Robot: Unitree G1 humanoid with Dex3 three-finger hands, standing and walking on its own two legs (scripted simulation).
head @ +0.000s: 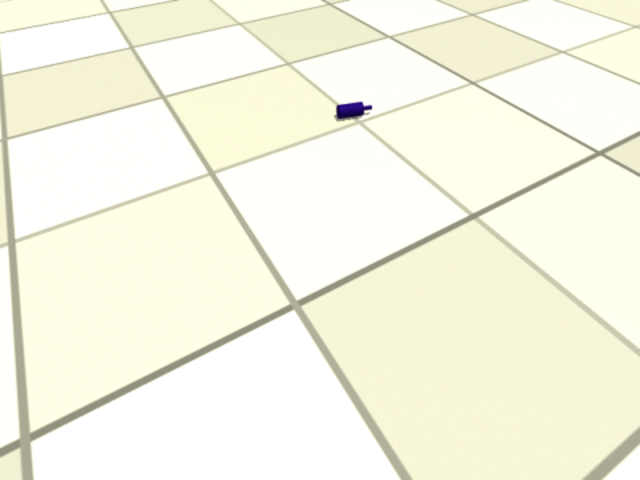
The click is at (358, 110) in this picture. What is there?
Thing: lying bottle
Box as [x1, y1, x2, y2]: [336, 102, 371, 118]
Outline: 371,105 363,106 361,102 337,105 337,116 338,118 362,115 363,110 370,109
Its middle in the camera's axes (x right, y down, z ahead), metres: +0.22 -0.77 +2.31
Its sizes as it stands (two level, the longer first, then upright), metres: 0.208 0.079 0.079
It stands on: the floor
